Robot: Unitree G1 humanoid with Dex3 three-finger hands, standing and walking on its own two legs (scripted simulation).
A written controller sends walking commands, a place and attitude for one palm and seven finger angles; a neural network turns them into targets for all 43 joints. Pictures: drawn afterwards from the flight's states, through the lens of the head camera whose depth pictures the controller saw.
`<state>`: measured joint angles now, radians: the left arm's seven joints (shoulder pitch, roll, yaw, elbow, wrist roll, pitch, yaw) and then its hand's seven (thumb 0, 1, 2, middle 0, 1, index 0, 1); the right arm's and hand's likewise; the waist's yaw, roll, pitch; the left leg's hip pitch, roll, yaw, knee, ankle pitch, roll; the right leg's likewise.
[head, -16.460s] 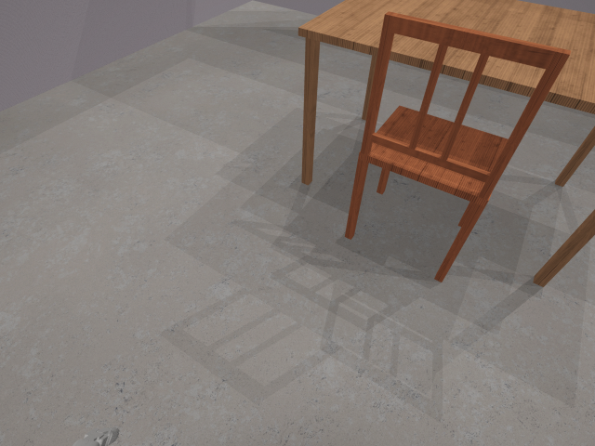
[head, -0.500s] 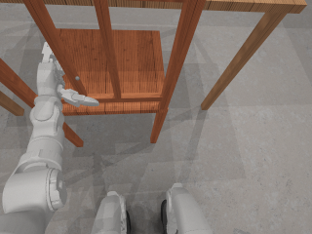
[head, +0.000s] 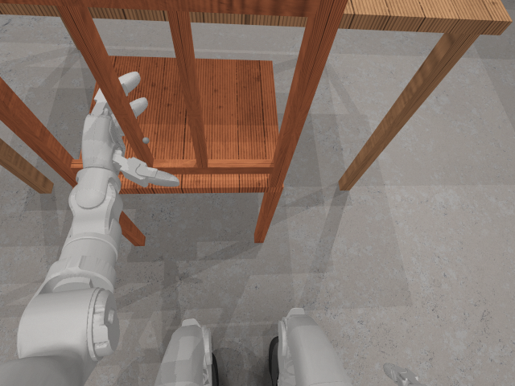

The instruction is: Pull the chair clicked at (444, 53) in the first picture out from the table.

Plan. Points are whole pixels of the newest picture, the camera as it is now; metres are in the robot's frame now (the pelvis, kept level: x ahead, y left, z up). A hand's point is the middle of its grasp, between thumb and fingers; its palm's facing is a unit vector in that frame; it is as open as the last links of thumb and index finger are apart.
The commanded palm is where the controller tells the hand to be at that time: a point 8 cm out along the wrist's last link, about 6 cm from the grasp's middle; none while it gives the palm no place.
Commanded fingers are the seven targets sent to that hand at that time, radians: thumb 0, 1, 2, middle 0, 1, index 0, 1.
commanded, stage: hook a spindle and tug to test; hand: left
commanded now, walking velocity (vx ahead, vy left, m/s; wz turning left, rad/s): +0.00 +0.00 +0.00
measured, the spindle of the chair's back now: (121, 107) +0.51 +0.17 +0.06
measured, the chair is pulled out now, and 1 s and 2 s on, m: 0.00 0.02 0.12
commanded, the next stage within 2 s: step backward, pulling the chair out in 1.16 s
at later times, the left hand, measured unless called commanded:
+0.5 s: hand (142, 137) +0.48 +0.15 +0.03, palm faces -0.01 -1.00 -0.04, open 6.2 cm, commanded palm +0.46 +0.19 +0.03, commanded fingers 0.00 0.90 0.90 -0.50 -1.45 -0.50 -1.45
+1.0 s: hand (144, 147) +0.46 +0.15 +0.03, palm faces -0.01 -1.00 -0.03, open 5.1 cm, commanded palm +0.42 +0.20 +0.03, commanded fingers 0.00 0.90 0.90 -0.50 -1.45 -0.50 -1.45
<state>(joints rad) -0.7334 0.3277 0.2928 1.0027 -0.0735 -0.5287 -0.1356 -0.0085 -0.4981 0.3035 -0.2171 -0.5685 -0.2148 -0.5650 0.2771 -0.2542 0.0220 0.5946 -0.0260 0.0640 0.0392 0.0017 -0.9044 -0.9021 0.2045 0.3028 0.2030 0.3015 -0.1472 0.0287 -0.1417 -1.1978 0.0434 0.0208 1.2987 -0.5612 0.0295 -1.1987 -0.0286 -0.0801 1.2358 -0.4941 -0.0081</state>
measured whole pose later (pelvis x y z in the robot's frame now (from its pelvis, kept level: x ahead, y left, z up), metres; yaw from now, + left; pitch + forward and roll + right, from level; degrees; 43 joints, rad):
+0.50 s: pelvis +0.00 +0.00 +0.00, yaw +0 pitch +27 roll -2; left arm -0.76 0.36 0.32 1.03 -0.09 -0.53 -0.16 0.01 0.53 0.75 -0.50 -1.43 -0.47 -1.43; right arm 0.30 -0.26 0.02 0.61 -0.03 0.05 0.03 0.00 -0.90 -0.90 0.20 0.30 0.20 0.30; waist -0.15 0.03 -0.14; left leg -1.21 0.05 0.01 1.31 -0.56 0.02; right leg -1.22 -0.03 -0.08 1.24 -0.49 -0.02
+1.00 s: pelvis +0.02 +0.00 +0.01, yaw -1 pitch +26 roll -2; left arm -0.55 0.29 0.27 0.80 -0.12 -0.48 -0.11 0.02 0.77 0.79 -0.45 -1.45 -0.42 -1.45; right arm 0.30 -0.24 0.02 0.57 -0.01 0.06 0.05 0.00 -0.90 -0.90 0.20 0.30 0.20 0.30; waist -0.14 0.03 -0.15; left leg -1.13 0.05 0.04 1.25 -0.57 0.03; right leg -1.15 -0.02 -0.06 1.20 -0.50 0.00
